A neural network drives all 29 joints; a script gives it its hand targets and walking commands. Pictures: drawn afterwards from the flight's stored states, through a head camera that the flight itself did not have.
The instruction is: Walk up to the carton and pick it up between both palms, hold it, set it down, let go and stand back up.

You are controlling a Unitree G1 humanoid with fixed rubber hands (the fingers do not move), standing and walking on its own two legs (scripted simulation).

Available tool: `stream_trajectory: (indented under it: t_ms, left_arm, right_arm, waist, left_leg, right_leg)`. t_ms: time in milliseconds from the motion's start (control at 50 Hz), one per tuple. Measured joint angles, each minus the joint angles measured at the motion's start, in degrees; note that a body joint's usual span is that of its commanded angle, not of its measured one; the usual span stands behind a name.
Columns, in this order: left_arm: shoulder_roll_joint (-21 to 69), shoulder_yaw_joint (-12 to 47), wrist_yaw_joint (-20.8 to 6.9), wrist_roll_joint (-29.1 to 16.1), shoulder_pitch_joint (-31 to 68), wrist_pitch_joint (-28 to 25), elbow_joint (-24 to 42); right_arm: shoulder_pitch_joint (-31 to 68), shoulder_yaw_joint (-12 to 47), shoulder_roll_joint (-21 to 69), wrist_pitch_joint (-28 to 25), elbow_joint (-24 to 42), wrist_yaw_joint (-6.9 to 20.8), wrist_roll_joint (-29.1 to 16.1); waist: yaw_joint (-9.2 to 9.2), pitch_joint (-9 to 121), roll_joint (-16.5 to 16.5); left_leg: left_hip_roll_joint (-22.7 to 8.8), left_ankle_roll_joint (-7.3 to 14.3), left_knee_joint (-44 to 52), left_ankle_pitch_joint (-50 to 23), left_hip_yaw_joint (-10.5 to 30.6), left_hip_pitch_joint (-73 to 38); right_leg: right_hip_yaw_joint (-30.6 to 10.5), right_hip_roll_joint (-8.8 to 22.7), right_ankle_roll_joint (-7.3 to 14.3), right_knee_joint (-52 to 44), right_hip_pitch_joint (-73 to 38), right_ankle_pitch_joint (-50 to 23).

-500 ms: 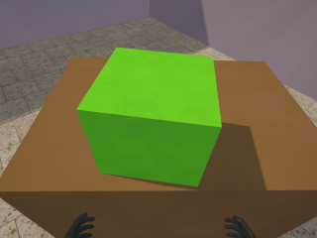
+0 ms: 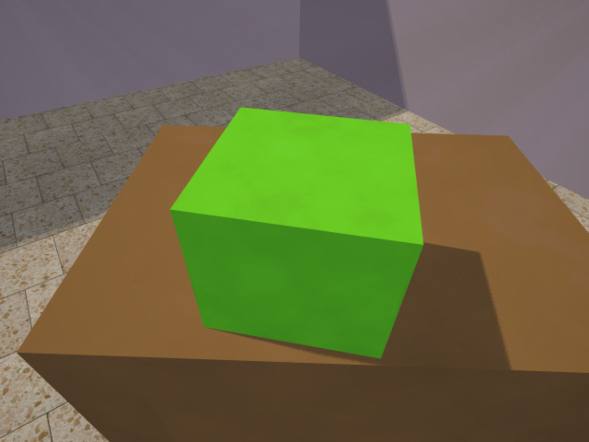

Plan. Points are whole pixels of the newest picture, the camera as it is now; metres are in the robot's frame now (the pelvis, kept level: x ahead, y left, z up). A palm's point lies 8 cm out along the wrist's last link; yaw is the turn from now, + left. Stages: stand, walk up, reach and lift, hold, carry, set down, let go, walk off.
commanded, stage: stand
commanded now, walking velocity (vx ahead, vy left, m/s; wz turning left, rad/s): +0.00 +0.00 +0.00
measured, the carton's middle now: (306, 225) +0.48 -0.01 +0.06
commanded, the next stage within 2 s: none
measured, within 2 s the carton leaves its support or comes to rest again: neither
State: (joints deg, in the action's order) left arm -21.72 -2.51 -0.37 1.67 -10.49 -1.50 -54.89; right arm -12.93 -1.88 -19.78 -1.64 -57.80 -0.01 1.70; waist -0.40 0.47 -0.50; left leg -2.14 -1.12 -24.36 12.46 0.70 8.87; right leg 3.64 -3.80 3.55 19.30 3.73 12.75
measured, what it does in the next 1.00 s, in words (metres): shifts its weight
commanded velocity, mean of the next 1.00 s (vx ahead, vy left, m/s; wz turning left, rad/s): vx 0.00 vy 0.00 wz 0.00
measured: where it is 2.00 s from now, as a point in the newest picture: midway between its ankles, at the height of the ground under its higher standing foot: outside the picture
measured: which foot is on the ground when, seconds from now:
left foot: down 0.00-1.00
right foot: down 0.00-1.00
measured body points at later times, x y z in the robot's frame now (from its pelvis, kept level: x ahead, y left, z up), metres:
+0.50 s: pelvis -0.01 +0.03 +0.00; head -0.02 +0.04 +0.45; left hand +0.06 +0.34 -0.13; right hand +0.06 -0.26 -0.13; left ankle +0.01 +0.13 -0.74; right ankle -0.02 -0.08 -0.74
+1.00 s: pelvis +0.00 +0.05 +0.00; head -0.01 +0.06 +0.45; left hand +0.05 +0.36 -0.13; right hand +0.08 -0.25 -0.13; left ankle +0.01 +0.13 -0.74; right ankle -0.02 -0.08 -0.74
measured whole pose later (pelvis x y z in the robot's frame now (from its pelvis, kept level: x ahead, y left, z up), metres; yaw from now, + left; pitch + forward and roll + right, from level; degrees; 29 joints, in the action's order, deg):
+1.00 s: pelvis +0.00 +0.05 +0.00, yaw +1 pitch -3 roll +0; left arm -20.5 -0.7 0.4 0.9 -9.5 -1.0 -63.6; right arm -6.9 -0.4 -19.4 -1.1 -64.7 0.0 0.7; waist -0.4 -2.2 0.5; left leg 3.7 3.4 -17.5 8.6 -0.7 5.5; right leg 2.5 2.1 -1.1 18.4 2.9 12.0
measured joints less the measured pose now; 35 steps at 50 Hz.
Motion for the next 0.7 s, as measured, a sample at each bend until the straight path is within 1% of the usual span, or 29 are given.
stream_trajectory:
  t_ms: [100, 240, 700]
  left_arm:
    - [-0.1, 0.6, 0.0, -0.3, 0.2, 0.0, -3.7]
    - [1.1, 1.6, -0.1, -0.7, 1.1, -0.1, -6.2]
    - [1.2, 1.8, 0.4, -0.7, 1.4, 0.3, -8.8]
  right_arm:
    - [0.6, 1.0, -0.2, 0.2, -1.7, 0.1, -0.1]
    - [2.0, 2.1, 0.6, 0.2, -3.4, 0.1, -0.3]
    - [5.1, 1.9, 0.3, 0.3, -6.3, 0.1, -0.7]
  waist:
    - [-0.04, -0.5, -0.2]
    - [-0.01, -1.3, 0.1]
    - [-0.12, -2.5, 0.8]
  left_leg:
    - [0.5, 0.6, 1.1, -0.8, -0.4, -0.6]
    - [1.6, 1.4, 2.5, -1.9, -0.8, -1.1]
    - [4.6, 3.8, 5.8, -4.0, -1.5, -2.3]
  right_leg:
    - [-0.3, 0.5, -0.6, -0.9, -0.4, -0.8]
    - [-0.6, 1.6, -1.5, -1.1, -0.5, -1.3]
    - [-1.1, 4.7, -3.9, -1.0, -0.2, -1.7]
